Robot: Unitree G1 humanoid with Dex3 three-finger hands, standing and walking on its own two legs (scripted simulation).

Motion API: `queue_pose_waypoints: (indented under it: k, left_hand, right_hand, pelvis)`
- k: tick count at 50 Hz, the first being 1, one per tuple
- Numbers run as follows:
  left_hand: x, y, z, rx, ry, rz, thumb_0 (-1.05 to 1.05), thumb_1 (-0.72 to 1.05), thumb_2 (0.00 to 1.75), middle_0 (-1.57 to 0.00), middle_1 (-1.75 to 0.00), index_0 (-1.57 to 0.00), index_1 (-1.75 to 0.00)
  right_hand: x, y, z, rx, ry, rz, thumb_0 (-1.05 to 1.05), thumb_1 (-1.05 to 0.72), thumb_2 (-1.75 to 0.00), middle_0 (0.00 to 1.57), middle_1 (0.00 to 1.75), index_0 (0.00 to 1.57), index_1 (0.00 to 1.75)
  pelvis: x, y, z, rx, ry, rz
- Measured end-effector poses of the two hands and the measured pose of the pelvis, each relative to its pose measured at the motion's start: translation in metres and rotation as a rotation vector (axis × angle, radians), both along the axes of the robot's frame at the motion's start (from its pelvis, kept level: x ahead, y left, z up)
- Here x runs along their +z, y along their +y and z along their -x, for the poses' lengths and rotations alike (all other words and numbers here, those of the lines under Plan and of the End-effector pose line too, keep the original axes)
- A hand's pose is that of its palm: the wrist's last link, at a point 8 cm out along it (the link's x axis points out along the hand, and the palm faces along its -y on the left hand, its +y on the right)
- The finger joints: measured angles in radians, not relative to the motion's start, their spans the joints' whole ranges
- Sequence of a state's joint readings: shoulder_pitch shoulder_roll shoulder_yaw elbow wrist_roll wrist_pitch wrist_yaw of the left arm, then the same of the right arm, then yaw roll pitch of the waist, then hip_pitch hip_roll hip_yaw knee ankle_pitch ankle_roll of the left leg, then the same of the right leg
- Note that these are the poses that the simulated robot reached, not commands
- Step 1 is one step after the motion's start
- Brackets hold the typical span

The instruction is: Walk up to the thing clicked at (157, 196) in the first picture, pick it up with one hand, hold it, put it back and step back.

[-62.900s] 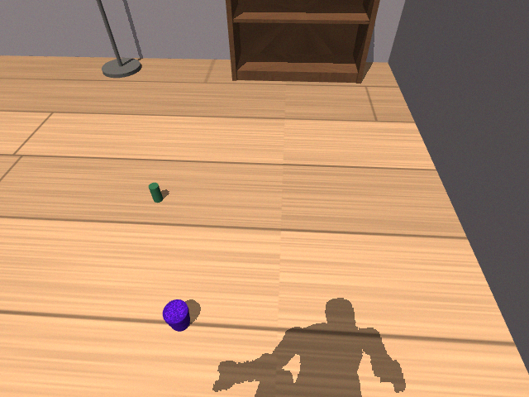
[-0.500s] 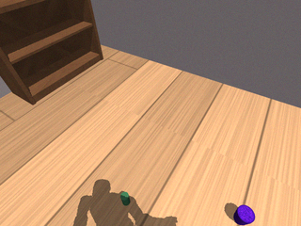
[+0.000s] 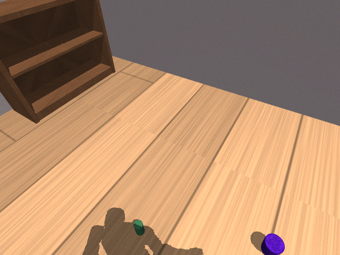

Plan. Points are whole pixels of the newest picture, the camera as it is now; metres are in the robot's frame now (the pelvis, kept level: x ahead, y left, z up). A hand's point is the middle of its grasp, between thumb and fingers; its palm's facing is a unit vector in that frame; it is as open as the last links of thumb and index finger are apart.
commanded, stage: stand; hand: left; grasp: from above
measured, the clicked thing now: (139, 227) +0.45 +0.21 -0.73
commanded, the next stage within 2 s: step back in 1.42 s
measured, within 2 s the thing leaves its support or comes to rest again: neither
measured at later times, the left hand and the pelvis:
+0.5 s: hand out of the picture +0.07 +0.24 -0.16, palm faces +0.01 -0.94 -0.33, open 7.4 cm; pelvis +0.01 +0.00 +0.00, yaw -1 degrees
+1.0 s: hand out of the picture +0.09 +0.24 -0.15, palm faces -0.01 -0.94 -0.34, open 7.4 cm; pelvis +0.01 -0.01 +0.00, yaw -1 degrees
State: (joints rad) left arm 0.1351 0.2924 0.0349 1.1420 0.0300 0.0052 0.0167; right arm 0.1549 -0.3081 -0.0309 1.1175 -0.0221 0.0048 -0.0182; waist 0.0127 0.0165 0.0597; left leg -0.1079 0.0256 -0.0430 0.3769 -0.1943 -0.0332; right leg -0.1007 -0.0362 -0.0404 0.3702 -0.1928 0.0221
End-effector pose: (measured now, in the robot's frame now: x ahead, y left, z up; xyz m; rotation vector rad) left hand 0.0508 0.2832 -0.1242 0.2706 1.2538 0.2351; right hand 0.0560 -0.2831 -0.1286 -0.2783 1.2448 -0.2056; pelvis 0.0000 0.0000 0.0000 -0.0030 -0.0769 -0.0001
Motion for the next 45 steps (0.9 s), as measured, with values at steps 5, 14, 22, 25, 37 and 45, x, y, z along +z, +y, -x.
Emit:
queue_pose_waypoints:
  k: [5, 14, 22, 25, 37, 45]
  left_hand:
    - [0.0, -0.001, -0.001, -0.003, 0.007, 0.001, 0.0, 0.9, 0.9, -0.21, -0.3, -0.2, -0.3]
    - [0.001, -0.001, -0.003, -0.009, 0.022, 0.0, 0.0, 0.9, 0.9, -0.21, -0.3, -0.2, -0.3]
    - [0.002, 0.0, -0.008, -0.01, 0.024, -0.003, 0.0, 0.9, 0.9, -0.21, -0.3, -0.2, -0.3]
    - [0.003, 0.0, -0.012, -0.014, 0.017, -0.003, 0.0, 0.9, 0.9, -0.21, -0.3, -0.2, -0.3]
    - [0.006, 0.0, -0.024, -0.031, -0.001, -0.006, 0.0, 0.9, 0.9, -0.21, -0.3, -0.2, -0.3]
    - [0.006, -0.001, -0.028, -0.035, -0.002, -0.009, 0.0, 0.9, 0.9, -0.21, -0.3, -0.2, -0.3]
  right_hand:
    - [0.0, -0.003, 0.002, -0.002, 0.007, 0.002, 0.0, -0.9, -0.9, 0.21, 0.3, 0.2, 0.3]
    - [0.0, -0.005, 0.003, 0.0, 0.023, 0.0, 0.0, -0.9, -0.9, 0.21, 0.3, 0.2, 0.3]
    - [0.0, -0.006, -0.003, 0.005, 0.022, -0.001, 0.0, -0.9, -0.9, 0.21, 0.3, 0.2, 0.3]
    - [0.0, -0.007, -0.006, 0.008, 0.017, 0.0, 0.0, -0.9, -0.9, 0.21, 0.3, 0.2, 0.3]
    - [0.003, -0.011, -0.015, 0.009, 0.0, 0.003, 0.0, -0.9, -0.9, 0.21, 0.3, 0.2, 0.3]
    - [0.003, -0.015, -0.017, 0.005, 0.003, 0.006, 0.0, -0.9, -0.9, 0.21, 0.3, 0.2, 0.3]
  pelvis:
    - [0.0, -0.002, 0.0, -0.003, 0.003, 0.0]
    - [0.001, -0.004, -0.002, -0.005, 0.011, 0.001]
    - [0.001, -0.004, -0.005, -0.008, 0.017, -0.001]
    - [0.001, -0.004, -0.006, -0.009, 0.018, -0.002]
    - [0.002, -0.006, -0.009, -0.012, 0.026, -0.004]
    - [0.002, -0.008, -0.012, -0.014, 0.029, -0.004]
